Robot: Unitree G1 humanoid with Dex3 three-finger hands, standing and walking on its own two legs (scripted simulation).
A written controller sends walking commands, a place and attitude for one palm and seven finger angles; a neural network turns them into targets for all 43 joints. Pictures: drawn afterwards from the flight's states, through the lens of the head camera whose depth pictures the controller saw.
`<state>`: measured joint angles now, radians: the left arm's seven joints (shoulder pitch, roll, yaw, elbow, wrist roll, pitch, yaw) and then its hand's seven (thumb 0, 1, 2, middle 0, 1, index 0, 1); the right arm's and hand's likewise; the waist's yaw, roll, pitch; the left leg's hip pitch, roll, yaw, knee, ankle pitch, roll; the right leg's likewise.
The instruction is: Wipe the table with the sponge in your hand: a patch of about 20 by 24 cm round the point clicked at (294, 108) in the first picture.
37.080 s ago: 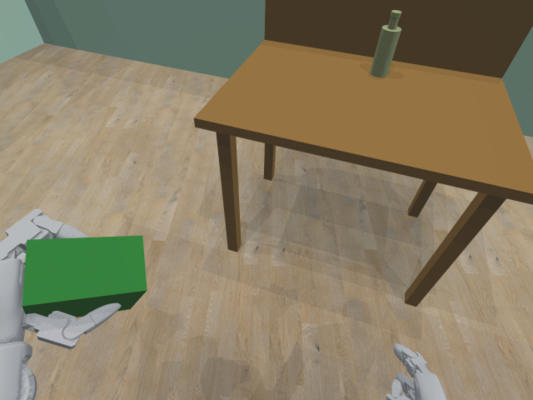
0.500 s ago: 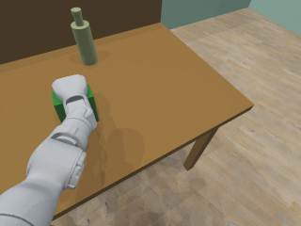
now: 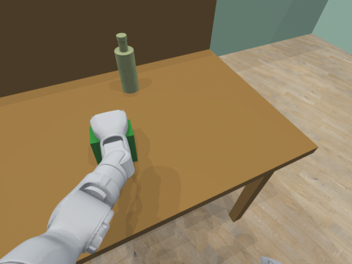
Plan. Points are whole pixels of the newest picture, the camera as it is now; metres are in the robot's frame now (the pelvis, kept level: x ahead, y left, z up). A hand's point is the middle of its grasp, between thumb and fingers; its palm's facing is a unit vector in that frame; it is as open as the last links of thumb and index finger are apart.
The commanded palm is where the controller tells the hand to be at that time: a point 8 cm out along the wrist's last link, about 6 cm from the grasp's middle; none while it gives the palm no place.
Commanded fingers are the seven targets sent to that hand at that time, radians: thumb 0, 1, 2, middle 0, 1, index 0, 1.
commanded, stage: wipe back along the third lane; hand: left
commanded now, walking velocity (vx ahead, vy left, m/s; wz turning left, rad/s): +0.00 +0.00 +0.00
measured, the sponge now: (115, 148) +0.42 +0.19 -0.01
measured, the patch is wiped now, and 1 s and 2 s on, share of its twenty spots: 0.95 0.95 0.95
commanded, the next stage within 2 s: slide back across to the middle lane in 1.48 s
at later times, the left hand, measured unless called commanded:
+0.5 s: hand (119, 156) +0.36 +0.16 +0.03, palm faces -0.03 -0.03 -1.00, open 10.1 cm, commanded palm +0.32 +0.14 +0.06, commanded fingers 0.00 0.10 1.30 -1.20 -1.60 -1.20 -1.60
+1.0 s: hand (128, 173) +0.32 +0.13 +0.03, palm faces -0.02 -0.05 -1.00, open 10.1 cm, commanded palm +0.27 +0.11 +0.06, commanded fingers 0.00 0.10 1.30 -1.20 -1.60 -1.20 -1.60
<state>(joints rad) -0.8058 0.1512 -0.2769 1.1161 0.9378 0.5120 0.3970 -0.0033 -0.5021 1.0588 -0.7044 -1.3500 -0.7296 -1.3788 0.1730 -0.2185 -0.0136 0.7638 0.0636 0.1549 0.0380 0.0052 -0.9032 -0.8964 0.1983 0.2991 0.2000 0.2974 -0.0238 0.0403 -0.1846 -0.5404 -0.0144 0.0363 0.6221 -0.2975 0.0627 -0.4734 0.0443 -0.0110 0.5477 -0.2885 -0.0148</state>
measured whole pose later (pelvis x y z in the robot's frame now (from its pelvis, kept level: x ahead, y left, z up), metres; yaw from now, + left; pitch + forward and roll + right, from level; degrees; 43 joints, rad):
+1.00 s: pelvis -0.01 -0.04 +0.01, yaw +1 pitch +4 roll +0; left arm -0.39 0.11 -0.42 0.65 0.96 0.60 0.33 -0.01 -0.49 1.06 -0.68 -1.36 -0.71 -1.39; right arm 0.08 -0.24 0.00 0.70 0.09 0.24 0.04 0.01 -0.90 -0.90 0.20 0.30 0.20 0.30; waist 0.05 0.06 -0.16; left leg -0.35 0.00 0.02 0.55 -0.26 0.02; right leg -0.31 0.06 -0.03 0.53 -0.28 -0.07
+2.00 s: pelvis -0.02 -0.05 +0.01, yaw -1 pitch +0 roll +1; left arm -0.16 0.19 -0.36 0.37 0.97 0.58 0.24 -0.01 -0.49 1.06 -0.69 -1.36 -0.71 -1.39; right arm 0.04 -0.26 0.01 0.67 0.10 0.20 0.02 0.01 -0.90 -0.90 0.20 0.30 0.20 0.30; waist 0.06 0.07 -0.12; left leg -0.27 0.01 0.04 0.51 -0.25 0.00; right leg -0.25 0.07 0.00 0.52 -0.28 -0.08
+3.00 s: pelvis -0.03 -0.04 +0.00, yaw +1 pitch +5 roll +0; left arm -0.41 0.31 -0.18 0.69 0.98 0.40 0.24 -0.01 -0.51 1.06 -0.72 -1.34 -0.74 -1.37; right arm 0.15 -0.27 0.00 0.71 0.10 0.14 -0.05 0.01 -0.90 -0.90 0.20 0.30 0.20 0.30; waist 0.02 0.06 -0.13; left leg -0.44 0.00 0.01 0.60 -0.26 0.02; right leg -0.40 0.06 -0.03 0.58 -0.28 -0.06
